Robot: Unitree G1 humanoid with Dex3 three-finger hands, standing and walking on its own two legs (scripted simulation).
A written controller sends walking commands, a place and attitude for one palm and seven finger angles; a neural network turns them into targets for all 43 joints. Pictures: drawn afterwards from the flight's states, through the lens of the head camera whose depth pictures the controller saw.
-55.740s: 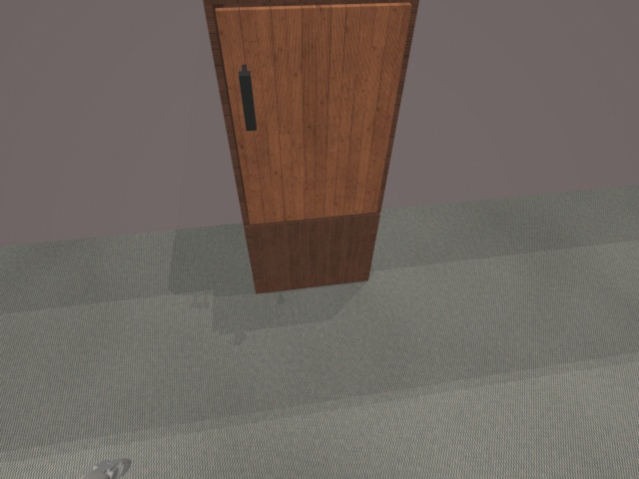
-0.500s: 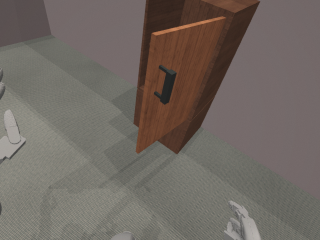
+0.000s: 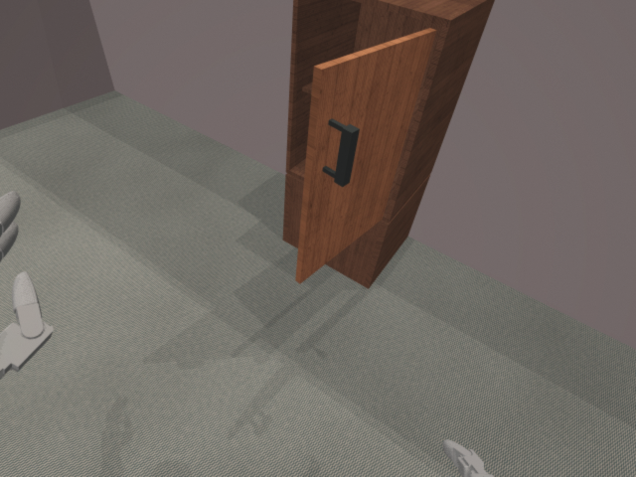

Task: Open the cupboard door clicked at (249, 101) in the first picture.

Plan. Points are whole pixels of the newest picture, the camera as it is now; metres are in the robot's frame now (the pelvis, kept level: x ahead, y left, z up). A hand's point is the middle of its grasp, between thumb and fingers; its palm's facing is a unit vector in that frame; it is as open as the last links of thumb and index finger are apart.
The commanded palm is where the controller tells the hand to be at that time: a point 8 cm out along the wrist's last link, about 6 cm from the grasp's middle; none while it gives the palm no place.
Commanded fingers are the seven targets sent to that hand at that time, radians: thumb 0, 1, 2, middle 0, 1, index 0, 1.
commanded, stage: stop stepping back and stand still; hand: left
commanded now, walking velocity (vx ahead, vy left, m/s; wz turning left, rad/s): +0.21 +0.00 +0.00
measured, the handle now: (338, 152) +0.71 -0.02 +0.05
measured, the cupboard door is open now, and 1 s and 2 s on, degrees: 82 82 82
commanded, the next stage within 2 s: let the arm hang, fingers relaxed in 0.78 s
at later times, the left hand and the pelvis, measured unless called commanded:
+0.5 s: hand (60, 333) +0.20 +0.25 +0.16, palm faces +0.39 -0.76 -0.52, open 7.4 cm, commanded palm +0.13 +0.30 +0.17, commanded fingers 0.00 0.90 0.90 -0.20 -0.30 -0.20 -0.30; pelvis +0.00 -0.01 -0.01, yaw +2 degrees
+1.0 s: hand (86, 416) +0.19 +0.27 +0.01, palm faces +0.14 -0.85 -0.51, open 7.4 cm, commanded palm none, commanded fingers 0.00 0.90 0.90 -0.20 -0.30 -0.20 -0.30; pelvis -0.02 +0.02 -0.01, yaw +3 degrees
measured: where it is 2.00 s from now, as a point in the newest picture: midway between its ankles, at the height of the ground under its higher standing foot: outside the picture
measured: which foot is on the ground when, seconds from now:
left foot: down 0.00-0.04, up 0.06-0.26, down 0.28-1.00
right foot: up 0.00-0.04, down 0.06-1.00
